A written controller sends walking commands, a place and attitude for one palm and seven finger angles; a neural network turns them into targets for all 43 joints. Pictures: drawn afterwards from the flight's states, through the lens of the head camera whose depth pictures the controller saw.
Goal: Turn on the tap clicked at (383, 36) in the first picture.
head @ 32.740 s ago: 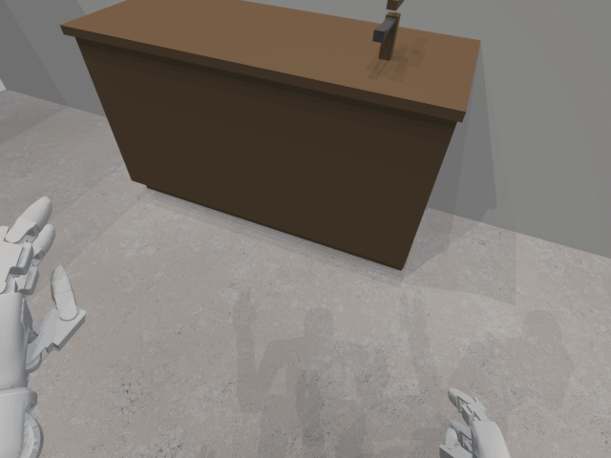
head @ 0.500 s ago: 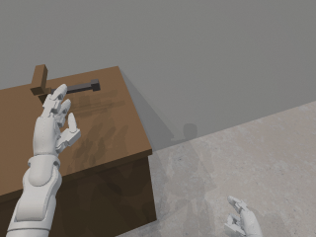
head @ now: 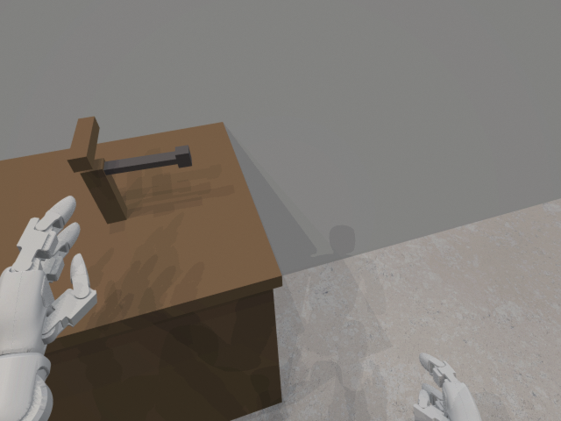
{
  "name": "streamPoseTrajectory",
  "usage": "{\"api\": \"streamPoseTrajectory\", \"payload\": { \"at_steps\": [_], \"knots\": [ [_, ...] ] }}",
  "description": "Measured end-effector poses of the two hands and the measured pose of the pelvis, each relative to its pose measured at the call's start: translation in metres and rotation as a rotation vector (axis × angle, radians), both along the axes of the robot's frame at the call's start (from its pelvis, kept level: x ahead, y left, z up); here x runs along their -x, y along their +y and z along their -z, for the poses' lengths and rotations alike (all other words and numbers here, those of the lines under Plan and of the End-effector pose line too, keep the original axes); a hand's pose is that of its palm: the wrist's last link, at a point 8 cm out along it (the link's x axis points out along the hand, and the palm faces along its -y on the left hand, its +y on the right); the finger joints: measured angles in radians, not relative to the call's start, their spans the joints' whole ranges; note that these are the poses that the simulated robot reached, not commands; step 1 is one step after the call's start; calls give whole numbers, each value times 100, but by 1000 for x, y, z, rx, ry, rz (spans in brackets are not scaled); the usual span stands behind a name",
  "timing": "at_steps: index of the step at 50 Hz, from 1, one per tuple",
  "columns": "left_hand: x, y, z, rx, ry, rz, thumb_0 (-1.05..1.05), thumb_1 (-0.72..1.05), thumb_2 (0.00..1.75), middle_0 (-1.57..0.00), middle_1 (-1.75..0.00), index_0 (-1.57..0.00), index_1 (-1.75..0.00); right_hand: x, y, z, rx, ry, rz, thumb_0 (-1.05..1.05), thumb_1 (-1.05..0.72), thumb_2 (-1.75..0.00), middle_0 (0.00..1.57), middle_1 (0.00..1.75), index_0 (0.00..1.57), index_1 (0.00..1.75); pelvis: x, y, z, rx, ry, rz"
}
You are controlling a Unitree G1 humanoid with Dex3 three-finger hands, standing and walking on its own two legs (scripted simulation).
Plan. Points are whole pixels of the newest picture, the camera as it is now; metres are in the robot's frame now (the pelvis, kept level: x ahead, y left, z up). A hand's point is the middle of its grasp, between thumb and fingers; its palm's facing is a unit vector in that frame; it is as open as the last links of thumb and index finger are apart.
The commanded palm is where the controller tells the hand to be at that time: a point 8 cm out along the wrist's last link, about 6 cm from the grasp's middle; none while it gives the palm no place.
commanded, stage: draw the hand back beside the body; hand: left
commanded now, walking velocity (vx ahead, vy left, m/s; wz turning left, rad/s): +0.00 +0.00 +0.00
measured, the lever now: (183, 156) +0.51 +0.23 +0.13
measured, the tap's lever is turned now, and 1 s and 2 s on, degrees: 86 86 86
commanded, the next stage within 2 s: step back with the hand held close in 0.28 s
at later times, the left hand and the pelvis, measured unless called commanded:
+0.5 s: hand (72, 292) +0.20 +0.25 +0.17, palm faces +0.40 -0.83 -0.39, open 7.4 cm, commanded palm +0.15 +0.28 +0.18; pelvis -0.01 +0.00 +0.00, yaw +1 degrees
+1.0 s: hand (13, 346) +0.14 +0.28 +0.17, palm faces +0.41 -0.80 -0.44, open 7.4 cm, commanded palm +0.09 +0.31 +0.18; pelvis -0.07 +0.03 -0.01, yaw +1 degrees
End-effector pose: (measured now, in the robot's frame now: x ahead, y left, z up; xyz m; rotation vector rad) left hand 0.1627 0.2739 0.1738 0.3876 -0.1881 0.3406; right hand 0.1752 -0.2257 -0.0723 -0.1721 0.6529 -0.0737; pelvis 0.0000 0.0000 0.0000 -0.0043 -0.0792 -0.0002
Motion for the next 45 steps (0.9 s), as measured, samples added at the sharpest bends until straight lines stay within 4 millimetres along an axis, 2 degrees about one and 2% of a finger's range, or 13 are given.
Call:
{"api": "streamPoseTrajectory", "payload": {
  "at_steps": [7,21,26,30,34,37,45],
  "knots": [
    [14,8,4,4,24,-55,2,89,89,-21,-30,-20,-30,-3,7,5,-8,8,-19,1,-90,-90,20,30,20,30,2,2,1,3,-2,-12],
    [9,3,3,8,16,-33,2,89,89,-21,-30,-20,-31,5,7,7,-10,14,-14,1,-90,-90,20,30,21,30,4,0,1,2,-3,-12],
    [7,14,-18,-100,-55,-34,2,89,89,-22,-30,-21,-31,9,4,9,17,44,-12,1,-90,-90,20,30,20,30,11,0,3,19,27,-15],
    [8,16,-13,-101,-32,-25,2,89,89,-21,-30,-20,-31,16,2,10,20,56,15,1,-90,-90,20,30,20,30,18,6,5,18,55,-4],
    [18,10,8,-65,71,7,2,89,89,-21,-30,-20,-31,25,3,11,22,57,48,1,-90,-90,20,30,20,30,25,14,6,19,74,4],
    [27,12,14,-65,96,23,2,89,89,-21,-30,-21,-31,33,7,12,33,68,55,1,-90,-90,20,30,20,30,32,17,7,25,80,-1],
    [52,36,-6,-119,-27,-21,2,89,89,-22,-30,-21,-31,52,24,9,61,61,29,1,-90,-90,20,30,20,30,54,26,11,36,83,-10]
  ]
}}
